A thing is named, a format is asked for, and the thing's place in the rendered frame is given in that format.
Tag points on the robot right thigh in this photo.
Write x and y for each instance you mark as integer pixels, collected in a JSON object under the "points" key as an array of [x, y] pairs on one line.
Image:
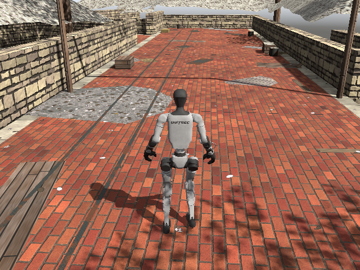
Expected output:
{"points": [[192, 167]]}

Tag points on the robot right shin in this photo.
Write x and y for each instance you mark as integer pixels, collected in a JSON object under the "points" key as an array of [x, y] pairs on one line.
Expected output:
{"points": [[190, 196]]}

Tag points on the right robot forearm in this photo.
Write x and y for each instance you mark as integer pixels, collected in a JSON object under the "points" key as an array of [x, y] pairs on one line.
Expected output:
{"points": [[208, 147]]}

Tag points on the right robot hand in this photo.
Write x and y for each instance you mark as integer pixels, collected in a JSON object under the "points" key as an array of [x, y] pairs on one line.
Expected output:
{"points": [[209, 156]]}

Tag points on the robot right upper arm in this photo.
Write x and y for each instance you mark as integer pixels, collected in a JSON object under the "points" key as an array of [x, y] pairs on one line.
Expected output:
{"points": [[197, 118]]}

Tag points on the robot left upper arm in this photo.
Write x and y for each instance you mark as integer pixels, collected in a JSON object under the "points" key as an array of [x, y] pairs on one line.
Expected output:
{"points": [[159, 127]]}

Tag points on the left robot hand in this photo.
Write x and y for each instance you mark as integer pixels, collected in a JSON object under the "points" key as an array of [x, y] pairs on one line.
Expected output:
{"points": [[147, 154]]}

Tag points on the left robot forearm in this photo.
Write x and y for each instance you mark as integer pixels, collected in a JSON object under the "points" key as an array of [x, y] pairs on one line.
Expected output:
{"points": [[150, 145]]}

